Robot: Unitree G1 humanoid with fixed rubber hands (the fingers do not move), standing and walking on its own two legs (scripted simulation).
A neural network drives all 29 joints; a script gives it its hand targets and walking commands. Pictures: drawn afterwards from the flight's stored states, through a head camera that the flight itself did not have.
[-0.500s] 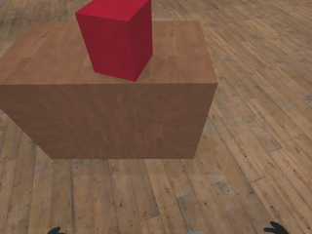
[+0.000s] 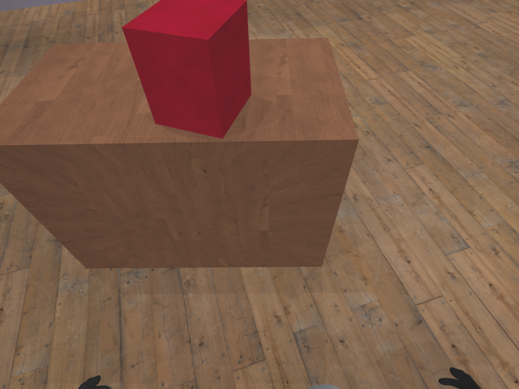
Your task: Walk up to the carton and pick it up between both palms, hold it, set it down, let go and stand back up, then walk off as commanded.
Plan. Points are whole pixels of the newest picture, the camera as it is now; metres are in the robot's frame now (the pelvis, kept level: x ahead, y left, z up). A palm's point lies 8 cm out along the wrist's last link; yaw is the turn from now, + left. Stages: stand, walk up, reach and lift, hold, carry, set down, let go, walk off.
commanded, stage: walk up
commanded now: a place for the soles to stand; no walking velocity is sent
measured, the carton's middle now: (197, 66) +0.82 +0.15 +0.07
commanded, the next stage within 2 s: none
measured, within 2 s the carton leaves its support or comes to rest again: neither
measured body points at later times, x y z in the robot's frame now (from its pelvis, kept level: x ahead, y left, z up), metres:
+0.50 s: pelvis +0.00 +0.01 +0.00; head +0.02 +0.00 +0.45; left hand +0.10 +0.32 -0.11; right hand +0.09 -0.31 -0.12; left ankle +0.01 +0.11 -0.73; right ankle +0.03 -0.13 -0.73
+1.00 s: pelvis +0.01 +0.00 +0.00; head +0.02 +0.00 +0.45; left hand +0.09 +0.31 -0.11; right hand +0.10 -0.32 -0.12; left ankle +0.01 +0.11 -0.72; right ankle +0.03 -0.13 -0.73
